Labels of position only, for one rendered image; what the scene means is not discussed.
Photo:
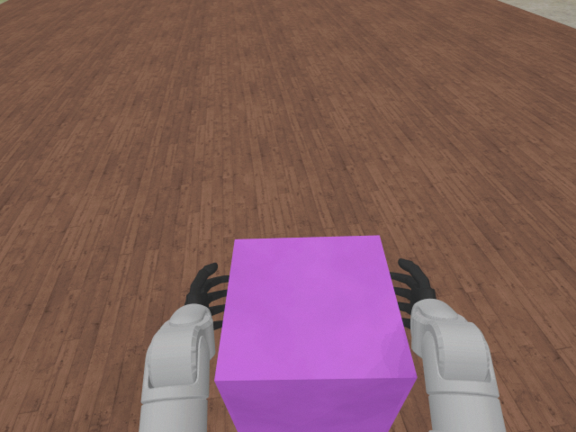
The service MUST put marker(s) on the robot right forearm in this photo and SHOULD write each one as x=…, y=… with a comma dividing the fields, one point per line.
x=459, y=374

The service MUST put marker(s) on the robot left forearm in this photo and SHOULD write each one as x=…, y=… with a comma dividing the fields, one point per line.
x=177, y=373

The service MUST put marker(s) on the left robot hand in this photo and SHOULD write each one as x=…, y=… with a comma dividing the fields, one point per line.
x=201, y=285

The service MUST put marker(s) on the right robot hand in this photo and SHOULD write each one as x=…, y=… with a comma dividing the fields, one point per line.
x=418, y=283

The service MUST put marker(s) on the carton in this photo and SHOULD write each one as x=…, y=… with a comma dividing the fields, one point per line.
x=312, y=338

